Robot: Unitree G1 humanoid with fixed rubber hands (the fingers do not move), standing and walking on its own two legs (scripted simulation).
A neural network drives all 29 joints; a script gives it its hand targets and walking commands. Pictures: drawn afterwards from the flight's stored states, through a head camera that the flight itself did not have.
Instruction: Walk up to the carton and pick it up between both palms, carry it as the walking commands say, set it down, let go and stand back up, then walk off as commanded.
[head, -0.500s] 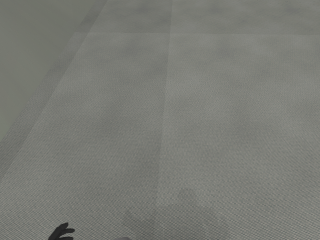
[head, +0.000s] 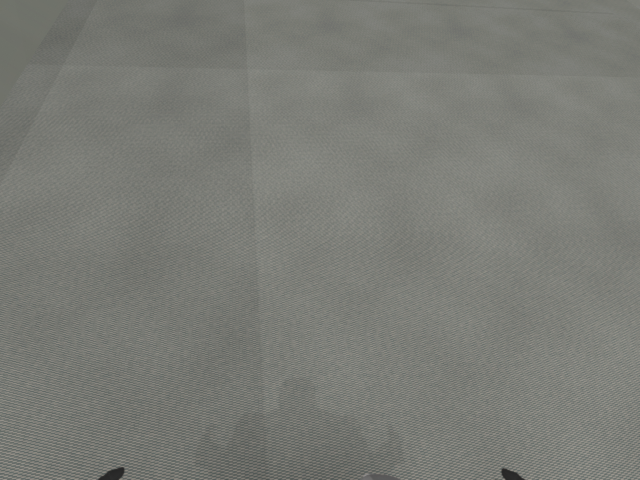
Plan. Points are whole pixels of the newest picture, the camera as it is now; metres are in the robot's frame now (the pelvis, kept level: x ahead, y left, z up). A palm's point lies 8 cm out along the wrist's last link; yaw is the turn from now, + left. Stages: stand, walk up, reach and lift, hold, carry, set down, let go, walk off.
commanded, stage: walk up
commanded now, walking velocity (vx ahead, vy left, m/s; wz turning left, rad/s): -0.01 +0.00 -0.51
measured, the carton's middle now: out of the picture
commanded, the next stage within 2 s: none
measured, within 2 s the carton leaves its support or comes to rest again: neither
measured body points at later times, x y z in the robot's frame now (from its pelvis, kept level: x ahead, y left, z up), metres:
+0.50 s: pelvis -0.03 -0.05 +0.00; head +0.00 -0.09 +0.45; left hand +0.12 +0.20 -0.11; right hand +0.01 -0.34 -0.14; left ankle -0.01 +0.11 -0.67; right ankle -0.05 -0.14 -0.74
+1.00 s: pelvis -0.04 -0.01 +0.01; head -0.01 +0.00 +0.46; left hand +0.22 +0.13 -0.12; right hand -0.13 -0.28 -0.10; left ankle +0.00 +0.08 -0.74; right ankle -0.13 -0.15 -0.65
